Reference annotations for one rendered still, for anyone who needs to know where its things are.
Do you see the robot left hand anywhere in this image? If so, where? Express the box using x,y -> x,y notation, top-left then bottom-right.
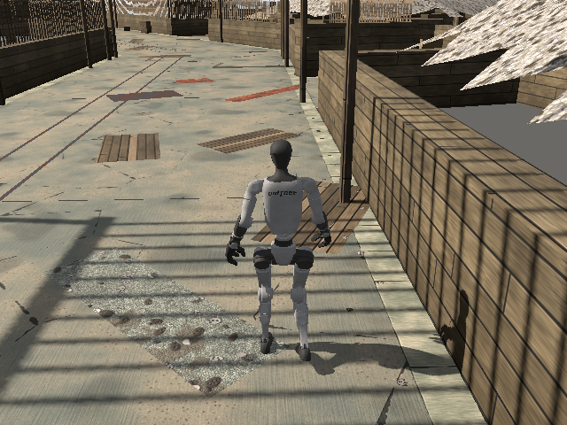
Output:
225,244 -> 245,266

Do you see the left robot forearm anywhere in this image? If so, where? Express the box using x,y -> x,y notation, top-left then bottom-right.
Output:
229,214 -> 247,249

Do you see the right robot upper arm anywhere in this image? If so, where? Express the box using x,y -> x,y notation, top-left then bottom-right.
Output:
300,177 -> 325,225

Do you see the robot head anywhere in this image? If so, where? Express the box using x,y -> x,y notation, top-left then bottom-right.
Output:
267,140 -> 297,182

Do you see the left robot upper arm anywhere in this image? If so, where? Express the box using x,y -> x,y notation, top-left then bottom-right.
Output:
238,179 -> 264,228

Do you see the right robot forearm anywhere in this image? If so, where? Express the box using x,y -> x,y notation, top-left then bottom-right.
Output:
316,211 -> 330,237

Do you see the robot right hand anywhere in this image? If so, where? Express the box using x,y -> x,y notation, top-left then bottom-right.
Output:
311,233 -> 331,248

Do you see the robot right foot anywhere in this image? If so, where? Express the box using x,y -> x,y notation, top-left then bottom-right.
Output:
295,343 -> 311,361

